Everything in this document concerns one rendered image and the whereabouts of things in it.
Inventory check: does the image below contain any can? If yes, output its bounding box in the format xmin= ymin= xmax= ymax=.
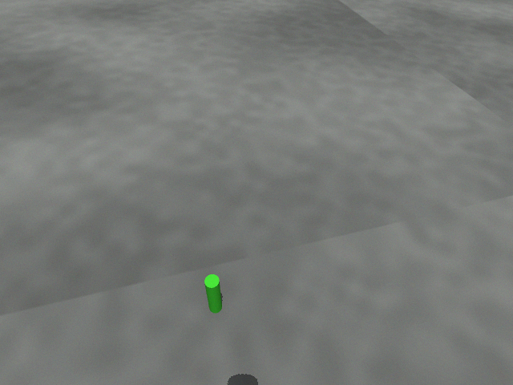
xmin=204 ymin=274 xmax=222 ymax=313

